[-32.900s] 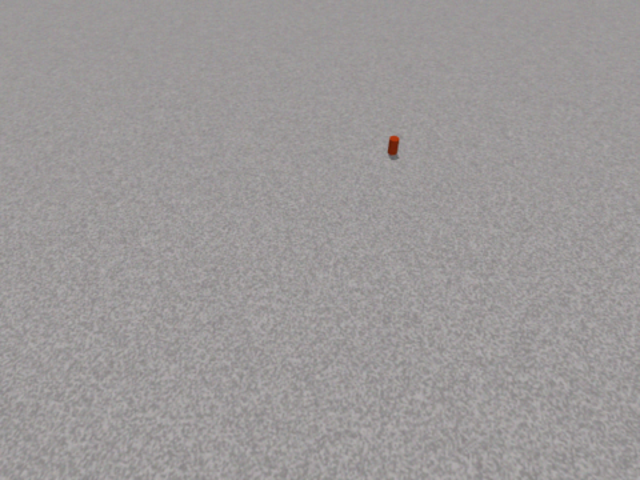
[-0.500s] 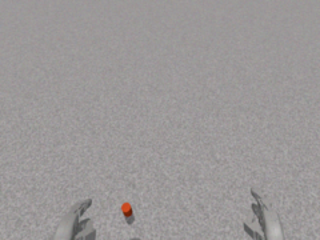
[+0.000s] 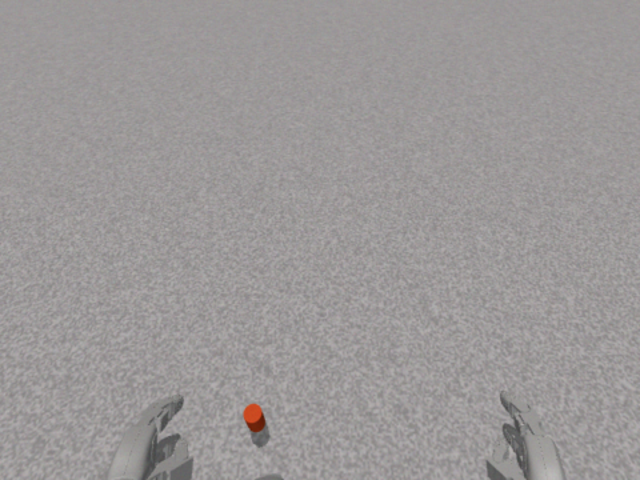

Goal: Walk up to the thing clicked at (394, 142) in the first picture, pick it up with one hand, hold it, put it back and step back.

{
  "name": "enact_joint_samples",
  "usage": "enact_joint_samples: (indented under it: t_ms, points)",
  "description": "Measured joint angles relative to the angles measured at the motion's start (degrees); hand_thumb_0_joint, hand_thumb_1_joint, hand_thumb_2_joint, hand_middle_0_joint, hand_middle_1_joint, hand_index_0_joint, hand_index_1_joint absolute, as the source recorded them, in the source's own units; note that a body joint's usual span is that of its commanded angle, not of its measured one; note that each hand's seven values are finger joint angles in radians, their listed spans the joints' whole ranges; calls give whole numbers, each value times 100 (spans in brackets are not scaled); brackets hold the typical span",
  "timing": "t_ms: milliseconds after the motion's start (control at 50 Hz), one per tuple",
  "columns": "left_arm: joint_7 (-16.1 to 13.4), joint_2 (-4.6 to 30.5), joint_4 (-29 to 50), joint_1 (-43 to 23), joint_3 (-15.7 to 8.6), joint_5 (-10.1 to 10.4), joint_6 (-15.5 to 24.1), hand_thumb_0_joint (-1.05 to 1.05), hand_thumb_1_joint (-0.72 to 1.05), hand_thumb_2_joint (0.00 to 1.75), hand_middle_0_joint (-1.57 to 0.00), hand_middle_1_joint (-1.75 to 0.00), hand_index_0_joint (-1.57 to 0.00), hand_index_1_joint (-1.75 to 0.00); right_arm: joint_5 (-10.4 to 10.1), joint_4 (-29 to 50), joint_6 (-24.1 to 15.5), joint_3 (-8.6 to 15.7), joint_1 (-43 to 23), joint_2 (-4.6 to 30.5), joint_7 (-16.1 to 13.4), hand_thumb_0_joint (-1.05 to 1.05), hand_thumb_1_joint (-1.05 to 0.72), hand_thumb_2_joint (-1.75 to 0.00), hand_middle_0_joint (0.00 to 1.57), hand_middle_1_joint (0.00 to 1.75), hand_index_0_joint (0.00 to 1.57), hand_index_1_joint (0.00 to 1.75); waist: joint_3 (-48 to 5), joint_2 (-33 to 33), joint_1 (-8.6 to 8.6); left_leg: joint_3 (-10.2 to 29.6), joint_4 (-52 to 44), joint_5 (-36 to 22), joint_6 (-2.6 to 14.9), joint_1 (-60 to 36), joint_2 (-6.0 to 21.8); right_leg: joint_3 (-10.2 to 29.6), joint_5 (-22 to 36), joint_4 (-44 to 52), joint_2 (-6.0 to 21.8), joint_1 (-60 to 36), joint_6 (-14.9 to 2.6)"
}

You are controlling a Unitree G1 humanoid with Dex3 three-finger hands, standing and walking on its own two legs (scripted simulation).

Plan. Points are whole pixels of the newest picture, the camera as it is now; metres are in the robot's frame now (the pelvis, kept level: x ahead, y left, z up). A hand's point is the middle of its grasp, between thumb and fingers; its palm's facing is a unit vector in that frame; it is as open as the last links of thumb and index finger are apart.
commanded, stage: home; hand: left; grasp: from above
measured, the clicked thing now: (254, 418) +0.40 +0.21 -0.67
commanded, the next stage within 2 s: stand in 1.22 s
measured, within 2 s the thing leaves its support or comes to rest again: neither
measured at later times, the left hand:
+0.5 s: hand (185, 468) +0.16 +0.18 -0.04, palm faces +0.05 -0.98 -0.20, open 7.5 cm
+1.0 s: hand (189, 467) +0.16 +0.18 -0.04, palm faces +0.04 -0.98 -0.20, open 7.4 cm
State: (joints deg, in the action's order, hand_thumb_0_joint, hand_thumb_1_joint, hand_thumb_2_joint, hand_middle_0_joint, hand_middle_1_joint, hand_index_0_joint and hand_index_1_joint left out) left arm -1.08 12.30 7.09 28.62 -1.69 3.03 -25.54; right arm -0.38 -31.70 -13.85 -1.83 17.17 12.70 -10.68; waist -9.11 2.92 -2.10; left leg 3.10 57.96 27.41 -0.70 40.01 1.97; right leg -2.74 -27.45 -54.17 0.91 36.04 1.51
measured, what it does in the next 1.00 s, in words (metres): stands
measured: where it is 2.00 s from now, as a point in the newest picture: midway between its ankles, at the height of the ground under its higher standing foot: outside the picture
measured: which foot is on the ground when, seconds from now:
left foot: down 0.00-1.00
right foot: down 0.00-1.00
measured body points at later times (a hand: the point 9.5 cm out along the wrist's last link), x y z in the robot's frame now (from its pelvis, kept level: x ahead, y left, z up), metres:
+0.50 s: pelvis +0.00 +0.00 +0.00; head +0.01 +0.00 +0.45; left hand +0.15 +0.23 -0.03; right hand +0.15 -0.24 -0.06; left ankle +0.02 +0.12 -0.68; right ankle +0.00 -0.14 -0.68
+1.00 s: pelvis +0.00 +0.00 +0.00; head +0.01 +0.00 +0.45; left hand +0.16 +0.23 -0.03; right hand +0.16 -0.25 -0.06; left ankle +0.02 +0.12 -0.68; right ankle +0.00 -0.14 -0.68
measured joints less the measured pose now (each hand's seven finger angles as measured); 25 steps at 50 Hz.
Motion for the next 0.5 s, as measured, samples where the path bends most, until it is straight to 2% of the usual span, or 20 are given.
enact_joint_samples:
  t_ms: [500]
  points:
    - [3, 47, 83, 24, 10, 14, -40, 1, 90, 89, -20, -29, -20, -29, -6, 50, -12, 1, -39, 1, 14, 1, -90, -90, 21, 30, 21, 30, 18, 5, 12, -13, 28, -8, 8, 39, -1, 17, 15, -25, -1, 44, 7]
